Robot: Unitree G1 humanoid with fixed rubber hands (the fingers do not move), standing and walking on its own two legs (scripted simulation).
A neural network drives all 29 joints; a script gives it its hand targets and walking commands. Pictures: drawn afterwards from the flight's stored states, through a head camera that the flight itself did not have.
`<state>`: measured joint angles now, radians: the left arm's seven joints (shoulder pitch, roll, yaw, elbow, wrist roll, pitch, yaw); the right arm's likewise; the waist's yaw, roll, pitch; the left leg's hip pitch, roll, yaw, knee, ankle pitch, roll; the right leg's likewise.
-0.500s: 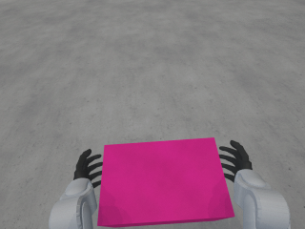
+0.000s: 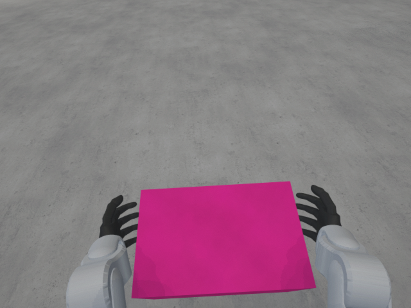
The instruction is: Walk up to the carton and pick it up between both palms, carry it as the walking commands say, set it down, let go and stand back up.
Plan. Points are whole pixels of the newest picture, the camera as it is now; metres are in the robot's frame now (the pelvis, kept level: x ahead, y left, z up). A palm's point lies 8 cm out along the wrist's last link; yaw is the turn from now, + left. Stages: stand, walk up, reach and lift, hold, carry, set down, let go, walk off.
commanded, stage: carry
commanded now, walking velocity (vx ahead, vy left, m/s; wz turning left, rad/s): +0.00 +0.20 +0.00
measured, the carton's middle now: (218, 243) +0.27 +0.00 +0.01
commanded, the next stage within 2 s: none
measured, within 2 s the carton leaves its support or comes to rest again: neither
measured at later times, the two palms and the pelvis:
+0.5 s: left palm (12, 272) +0.20 +0.32 +0.10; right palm (233, 251) +0.21 -0.02 +0.10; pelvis -0.03 +0.14 +0.01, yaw +1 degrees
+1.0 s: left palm out of the picture +0.18 +0.47 +0.09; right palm (136, 269) +0.19 +0.13 +0.10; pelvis -0.05 +0.29 +0.00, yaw +1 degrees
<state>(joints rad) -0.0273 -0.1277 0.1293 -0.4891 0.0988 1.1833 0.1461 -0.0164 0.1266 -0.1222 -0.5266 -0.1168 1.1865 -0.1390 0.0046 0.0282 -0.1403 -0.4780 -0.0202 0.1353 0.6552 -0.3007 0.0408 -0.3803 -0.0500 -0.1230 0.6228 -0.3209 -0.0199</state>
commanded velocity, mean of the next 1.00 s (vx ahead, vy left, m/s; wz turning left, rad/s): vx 0.00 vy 0.20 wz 0.00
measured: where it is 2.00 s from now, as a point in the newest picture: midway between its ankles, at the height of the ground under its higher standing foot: outside the picture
